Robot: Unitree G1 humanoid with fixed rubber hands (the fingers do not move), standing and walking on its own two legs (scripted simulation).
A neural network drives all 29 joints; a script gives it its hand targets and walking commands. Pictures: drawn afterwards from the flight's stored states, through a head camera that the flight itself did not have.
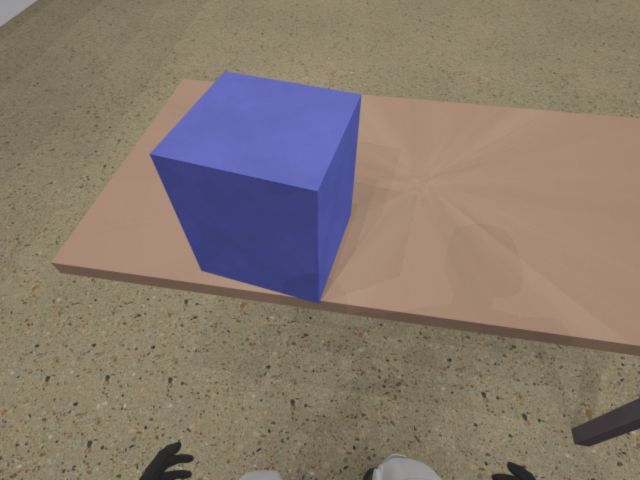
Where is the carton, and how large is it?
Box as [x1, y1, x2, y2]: [150, 71, 361, 302]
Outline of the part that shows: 224,71 150,153 152,160 201,270 318,302 350,215 361,94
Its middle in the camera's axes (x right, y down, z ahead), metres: -0.07 -0.08 +0.60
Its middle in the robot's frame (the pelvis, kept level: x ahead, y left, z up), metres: +0.50 +0.12 +0.05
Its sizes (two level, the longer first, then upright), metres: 0.210 0.200 0.250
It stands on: a table, 0.67 m high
